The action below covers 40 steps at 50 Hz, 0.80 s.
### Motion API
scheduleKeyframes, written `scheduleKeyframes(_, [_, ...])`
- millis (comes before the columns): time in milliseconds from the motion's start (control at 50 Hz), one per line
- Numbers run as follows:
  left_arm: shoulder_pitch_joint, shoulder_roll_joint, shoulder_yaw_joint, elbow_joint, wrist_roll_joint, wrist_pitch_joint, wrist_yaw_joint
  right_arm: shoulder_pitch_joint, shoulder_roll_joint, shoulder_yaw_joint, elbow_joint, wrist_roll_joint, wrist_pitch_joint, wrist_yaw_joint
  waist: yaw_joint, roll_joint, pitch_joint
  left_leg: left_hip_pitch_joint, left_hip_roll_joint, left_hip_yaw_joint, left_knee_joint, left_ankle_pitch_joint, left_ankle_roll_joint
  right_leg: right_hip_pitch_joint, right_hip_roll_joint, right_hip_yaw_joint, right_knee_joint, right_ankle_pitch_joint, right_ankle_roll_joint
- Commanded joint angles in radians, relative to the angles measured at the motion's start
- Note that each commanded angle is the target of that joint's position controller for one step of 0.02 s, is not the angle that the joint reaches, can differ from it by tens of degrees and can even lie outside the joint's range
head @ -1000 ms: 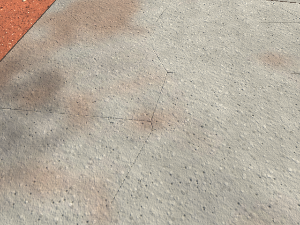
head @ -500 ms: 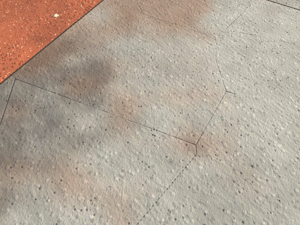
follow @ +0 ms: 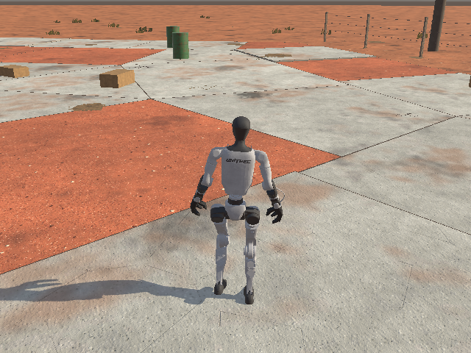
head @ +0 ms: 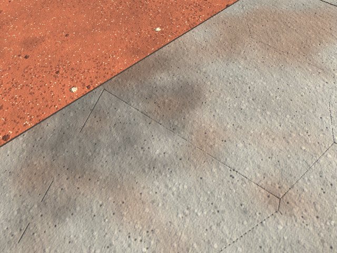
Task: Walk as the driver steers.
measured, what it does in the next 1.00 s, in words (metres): walks ahead: left foot, then right foot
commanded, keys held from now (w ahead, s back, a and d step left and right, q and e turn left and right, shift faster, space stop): no key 0.32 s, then w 0.68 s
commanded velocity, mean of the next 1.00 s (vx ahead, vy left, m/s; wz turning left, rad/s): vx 0.23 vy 0.00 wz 0.12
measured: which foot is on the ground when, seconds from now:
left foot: up 0.00-0.26, down 0.28-0.68, up 0.70-1.00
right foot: down 0.00-0.30, up 0.32-0.66, down 0.68-1.00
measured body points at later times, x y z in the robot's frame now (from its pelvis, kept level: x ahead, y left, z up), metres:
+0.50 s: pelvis +0.00 +0.01 +0.00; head +0.00 +0.03 +0.45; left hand +0.05 +0.29 -0.13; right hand +0.10 -0.24 -0.12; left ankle -0.04 +0.11 -0.74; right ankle +0.00 -0.11 -0.70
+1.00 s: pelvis +0.17 -0.03 +0.00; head +0.19 -0.05 +0.45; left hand +0.10 +0.21 -0.13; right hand +0.32 -0.27 -0.13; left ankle +0.27 +0.12 -0.68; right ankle +0.08 -0.10 -0.74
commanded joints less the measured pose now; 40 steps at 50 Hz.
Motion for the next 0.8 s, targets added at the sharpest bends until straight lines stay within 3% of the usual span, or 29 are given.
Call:
scheduleKeyframes(20, [-0.003,0.124,0.032,-0.065,0.003,-0.015,-0.004,0.046,-0.071,-0.015,-0.036,0.008,0.008,0.012,0.000,-0.199,-0.061,-0.060,0.023,0.020,0.118,0.002,-0.034,0.121,-0.216,0.132,-0.086,0.541,-0.151])
scheduleKeyframes(100, [0.068,0.143,0.044,-0.031,-0.001,-0.022,-0.008,-0.016,-0.041,0.006,-0.048,0.013,0.014,0.008,0.042,-0.217,-0.072,-0.045,0.035,0.012,-0.057,-0.019,-0.043,0.218,-0.245,0.143,-0.060,0.569,-0.173])
scheduleKeyframes(200, [0.053,0.165,0.051,-0.005,0.003,-0.017,-0.030,-0.038,-0.017,0.033,-0.041,0.026,0.014,-0.005,0.049,-0.258,-0.084,0.184,0.061,0.104,-0.352,-0.055,-0.009,0.132,-0.242,0.126,-0.030,0.570,-0.177])
scheduleKeyframes(240, [0.047,0.170,0.053,0.011,-0.004,-0.008,-0.034,-0.007,-0.008,0.041,-0.023,0.028,0.006,-0.012,0.023,-0.247,-0.082,0.274,0.065,0.128,-0.540,0.053,0.014,0.109,-0.232,0.125,0.008,0.568,-0.160])
scheduleKeyframes(260, [0.043,0.166,0.051,0.021,-0.010,-0.003,-0.035,0.019,-0.002,0.047,-0.009,0.023,-0.005,-0.016,-0.002,-0.217,-0.077,0.366,0.077,0.124,-0.725,0.216,0.029,0.063,-0.218,0.111,0.034,0.520,-0.122])
scheduleKeyframes(280, [0.066,0.144,0.046,0.026,-0.010,-0.005,-0.034,0.016,-0.035,0.046,-0.006,0.007,-0.019,-0.022,0.007,-0.162,-0.096,0.490,0.144,0.031,-0.793,0.318,0.048,-0.023,-0.202,0.104,0.056,0.389,-0.064])
scheduleKeyframes(300, [0.097,0.077,0.028,0.002,-0.004,-0.008,-0.041,0.037,-0.101,0.043,-0.014,-0.012,-0.034,-0.029,0.029,0.042,-0.151,0.616,0.377,-0.220,-0.811,0.482,0.085,-0.145,-0.130,0.034,0.188,0.062,-0.008])
scheduleKeyframes(320, [0.061,0.047,0.017,0.005,-0.020,0.007,-0.030,-0.020,-0.107,0.046,-0.002,0.007,-0.040,-0.035,0.024,0.182,-0.078,0.396,0.460,-0.244,-0.758,0.687,0.210,-0.094,-0.044,-0.005,0.154,-0.270,0.014])
scheduleKeyframes(340, [0.044,0.093,0.025,0.017,-0.011,0.018,-0.026,-0.020,-0.056,0.056,0.001,0.005,-0.048,-0.032,0.010,0.112,-0.066,0.418,0.424,-0.234,-0.786,0.500,0.238,-0.106,-0.046,0.011,0.228,-0.295,0.017])
scheduleKeyframes(380, [0.006,0.137,0.045,0.025,0.007,0.016,-0.041,0.039,-0.090,0.044,0.040,-0.004,-0.042,-0.032,-0.023,0.113,0.010,0.455,0.376,-0.257,-0.876,0.067,0.235,-0.261,-0.021,-0.006,0.362,-0.275,0.013])
scheduleKeyframes(400, [-0.004,0.149,0.054,0.024,0.016,0.015,-0.053,0.058,-0.091,0.044,0.053,0.002,-0.042,-0.035,-0.024,0.111,0.048,0.457,0.367,-0.266,-0.914,-0.058,0.233,-0.315,-0.030,0.000,0.399,-0.244,0.014])
scheduleKeyframes(480, [0.001,0.104,0.050,0.050,0.014,-0.013,-0.078,0.068,-0.073,0.042,0.081,0.010,-0.069,-0.031,-0.012,0.069,0.057,0.477,0.332,-0.211,-0.950,-0.052,0.237,-0.353,-0.038,-0.017,0.415,-0.150,0.035])
scheduleKeyframes(600, [-0.049,0.081,0.044,0.040,0.005,-0.031,-0.081,0.082,-0.097,0.024,0.111,0.009,-0.102,-0.019,-0.013,0.076,0.054,0.352,0.342,-0.169,-0.924,-0.049,0.248,-0.186,-0.037,-0.046,0.204,-0.129,0.016])
scheduleKeyframes(620, [-0.028,0.080,0.044,0.046,0.001,-0.033,-0.078,0.071,-0.103,0.021,0.111,0.011,-0.103,-0.016,0.002,0.067,0.055,0.298,0.342,-0.162,-0.911,-0.056,0.242,-0.112,-0.030,-0.056,0.158,-0.104,0.005])
scheduleKeyframes(660, [0.099,0.078,0.048,0.096,0.003,-0.044,-0.069,0.038,-0.098,0.019,0.109,0.017,-0.102,-0.013,0.072,0.004,0.044,0.137,0.302,-0.121,-0.811,-0.092,0.211,0.136,0.005,-0.083,0.043,-0.023,-0.011])
scheduleKeyframes(680, [0.206,0.101,0.056,0.134,0.004,-0.055,-0.059,0.036,-0.063,0.030,0.106,0.008,-0.105,-0.013,0.115,-0.052,0.017,0.041,0.257,-0.082,-0.696,-0.100,0.186,0.289,-0.012,-0.036,-0.001,-0.083,-0.018])
scheduleKeyframes(700, [0.316,0.192,0.075,0.149,0.018,-0.070,-0.046,0.007,0.027,0.057,0.074,0.010,-0.113,-0.006,0.167,-0.264,-0.023,-0.091,0.141,0.052,-0.376,-0.081,0.131,0.397,-0.240,0.291,-0.183,-0.370,-0.063])
scheduleKeyframes(720, [0.381,0.283,0.096,0.169,0.006,-0.071,-0.051,-0.019,0.007,0.053,0.043,0.007,-0.116,-0.007,0.167,-0.357,-0.008,-0.230,0.047,0.108,-0.141,-0.150,0.127,0.355,-0.417,0.671,-0.348,-0.638,-0.155])
scheduleKeyframes(740, [0.284,0.218,0.079,0.153,0.003,-0.067,-0.054,0.005,-0.054,0.037,0.057,-0.010,-0.113,-0.004,0.092,-0.202,0.061,-0.230,0.121,0.026,-0.014,-0.074,0.144,0.246,-0.407,0.641,-0.342,-0.662,-0.173])
scheduleKeyframes(760, [0.181,0.164,0.064,0.123,-0.003,-0.071,-0.060,0.031,-0.052,0.035,0.080,-0.007,-0.115,0.010,0.039,-0.150,0.092,-0.208,0.161,0.022,0.001,0.028,0.144,0.176,-0.352,0.539,-0.332,-0.563,-0.154])
scheduleKeyframes(780, [0.130,0.132,0.055,0.109,-0.005,-0.077,-0.062,0.054,-0.044,0.037,0.097,-0.004,-0.117,0.020,0.013,-0.140,0.079,-0.172,0.188,0.038,-0.015,0.098,0.130,0.155,-0.299,0.435,-0.341,-0.435,-0.129])
scheduleKeyframes(800, [0.124,0.115,0.049,0.110,-0.008,-0.087,-0.059,0.054,-0.036,0.038,0.107,-0.011,-0.116,0.025,0.008,-0.143,0.065,-0.153,0.203,0.058,-0.022,0.153,0.114,0.158,-0.261,0.353,-0.346,-0.298,-0.117])
Velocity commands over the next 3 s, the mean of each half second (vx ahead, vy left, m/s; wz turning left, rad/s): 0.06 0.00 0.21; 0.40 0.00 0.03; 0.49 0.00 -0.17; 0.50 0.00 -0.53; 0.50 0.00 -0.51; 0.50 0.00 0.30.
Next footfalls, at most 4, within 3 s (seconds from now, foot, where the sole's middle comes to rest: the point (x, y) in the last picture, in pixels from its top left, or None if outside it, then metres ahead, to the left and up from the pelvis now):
0.28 left None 0.00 0.11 -0.78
0.68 right None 0.12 -0.10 -0.78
1.20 left None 0.45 0.09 -0.78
1.76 right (204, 194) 0.72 -0.07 -0.78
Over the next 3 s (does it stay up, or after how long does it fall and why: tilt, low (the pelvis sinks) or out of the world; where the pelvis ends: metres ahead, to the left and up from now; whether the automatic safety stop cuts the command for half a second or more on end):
stays up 1.18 -0.25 0.00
